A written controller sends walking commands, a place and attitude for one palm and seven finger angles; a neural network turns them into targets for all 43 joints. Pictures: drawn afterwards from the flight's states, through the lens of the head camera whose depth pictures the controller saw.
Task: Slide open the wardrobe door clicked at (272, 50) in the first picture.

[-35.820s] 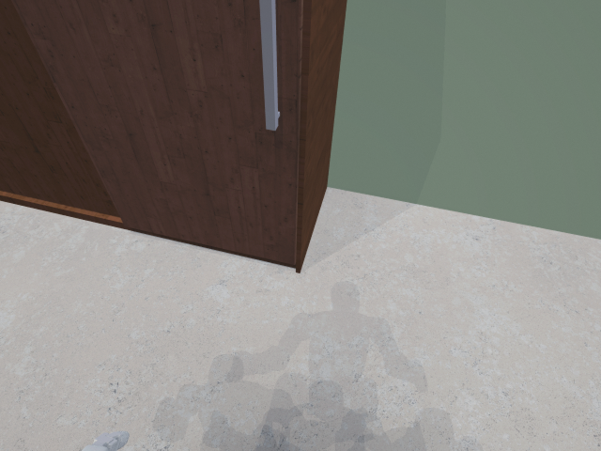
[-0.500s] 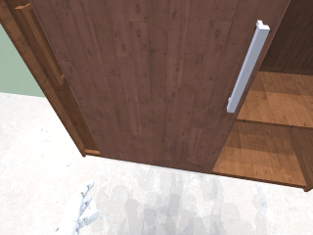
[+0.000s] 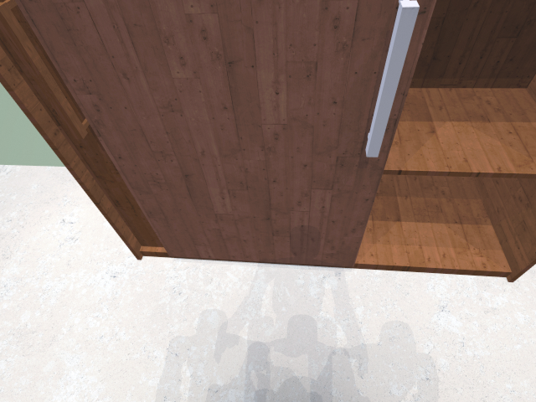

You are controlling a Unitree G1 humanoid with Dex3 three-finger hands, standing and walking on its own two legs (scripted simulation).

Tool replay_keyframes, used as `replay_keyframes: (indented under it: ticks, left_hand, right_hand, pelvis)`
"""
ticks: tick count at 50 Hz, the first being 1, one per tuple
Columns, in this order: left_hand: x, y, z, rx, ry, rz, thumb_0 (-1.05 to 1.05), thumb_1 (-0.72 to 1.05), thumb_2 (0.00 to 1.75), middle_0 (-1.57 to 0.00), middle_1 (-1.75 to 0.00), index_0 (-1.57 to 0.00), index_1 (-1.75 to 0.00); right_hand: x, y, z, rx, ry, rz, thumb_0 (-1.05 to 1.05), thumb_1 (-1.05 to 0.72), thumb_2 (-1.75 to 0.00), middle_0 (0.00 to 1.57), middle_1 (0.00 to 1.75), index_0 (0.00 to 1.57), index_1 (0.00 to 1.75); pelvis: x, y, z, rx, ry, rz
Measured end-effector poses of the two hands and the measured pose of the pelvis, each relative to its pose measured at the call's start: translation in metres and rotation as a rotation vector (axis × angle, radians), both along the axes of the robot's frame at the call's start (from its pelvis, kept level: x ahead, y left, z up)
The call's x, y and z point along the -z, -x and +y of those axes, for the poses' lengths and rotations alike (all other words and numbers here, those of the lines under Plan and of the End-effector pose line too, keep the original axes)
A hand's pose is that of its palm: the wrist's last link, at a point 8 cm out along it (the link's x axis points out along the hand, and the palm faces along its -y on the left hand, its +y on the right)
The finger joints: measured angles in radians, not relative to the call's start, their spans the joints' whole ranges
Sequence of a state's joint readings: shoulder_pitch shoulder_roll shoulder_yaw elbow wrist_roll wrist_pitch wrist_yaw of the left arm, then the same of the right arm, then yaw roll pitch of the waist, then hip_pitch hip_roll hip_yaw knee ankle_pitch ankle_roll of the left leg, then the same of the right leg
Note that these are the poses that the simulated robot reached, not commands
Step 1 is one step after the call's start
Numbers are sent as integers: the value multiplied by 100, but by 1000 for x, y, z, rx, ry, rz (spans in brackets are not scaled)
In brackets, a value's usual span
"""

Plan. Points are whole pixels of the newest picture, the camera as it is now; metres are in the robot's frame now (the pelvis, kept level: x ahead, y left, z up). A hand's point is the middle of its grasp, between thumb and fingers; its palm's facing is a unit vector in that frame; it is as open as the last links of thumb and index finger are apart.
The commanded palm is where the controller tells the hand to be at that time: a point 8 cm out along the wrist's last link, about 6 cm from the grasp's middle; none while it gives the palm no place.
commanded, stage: let the arm hang, fingers relaxed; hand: right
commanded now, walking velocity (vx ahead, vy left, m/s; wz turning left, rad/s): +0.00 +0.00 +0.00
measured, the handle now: (385, 86) +0.67 -0.19 +0.10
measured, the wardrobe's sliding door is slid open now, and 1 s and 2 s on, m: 0.60 0.60 0.60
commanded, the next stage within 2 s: look to check the result in 0.68 s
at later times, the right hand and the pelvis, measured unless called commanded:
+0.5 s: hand out of the picture +0.06 -0.23 -0.16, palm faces -0.04 +0.96 -0.27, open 7.3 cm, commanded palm none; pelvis +0.01 -0.02 +0.01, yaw +1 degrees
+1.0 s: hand out of the picture +0.10 -0.25 -0.15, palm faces -0.05 +0.95 -0.32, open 7.3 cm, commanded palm none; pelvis +0.04 -0.01 +0.01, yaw +1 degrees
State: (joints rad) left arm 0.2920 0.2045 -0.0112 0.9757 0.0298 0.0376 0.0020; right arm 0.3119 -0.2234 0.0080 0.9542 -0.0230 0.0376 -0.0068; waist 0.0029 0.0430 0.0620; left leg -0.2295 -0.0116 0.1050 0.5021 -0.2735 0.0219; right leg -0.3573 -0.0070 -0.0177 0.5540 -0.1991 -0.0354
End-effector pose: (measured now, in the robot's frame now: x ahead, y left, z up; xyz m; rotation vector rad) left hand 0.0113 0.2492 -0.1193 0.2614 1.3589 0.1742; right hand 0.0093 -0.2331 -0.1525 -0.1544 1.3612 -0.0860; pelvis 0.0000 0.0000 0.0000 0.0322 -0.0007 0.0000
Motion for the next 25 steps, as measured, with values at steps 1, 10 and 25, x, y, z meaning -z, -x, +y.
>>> replay_keyframes:
  ticks: [1, 10, 25]
  left_hand:
    - [1, 7, -2, -7, 5, 20, 1, 91, 89, -20, -30, -20, -30]
    - [14, 15, -13, -49, 49, 18, 1, 91, 89, -21, -30, -20, -30]
    - [2, -35, 1, -22, 8, -89, 1, 91, 89, -21, -30, -20, -30]
  right_hand:
    - [-2, 8, -3, 6, 7, 21, 0, -97, -90, 21, 30, 21, 30]
    - [-22, 31, -39, 20, 104, 90, 1, -92, -90, 20, 30, 20, 30]
    - [-28, -49, -48, -33, 112, -83, 0, -91, -90, 20, 30, 20, 30]
  pelvis:
    - [-1, 0, -1, 0, -2, -1]
    - [-5, 2, -11, -13, 4, -11]
    - [-9, -8, -16, -22, 17, -10]
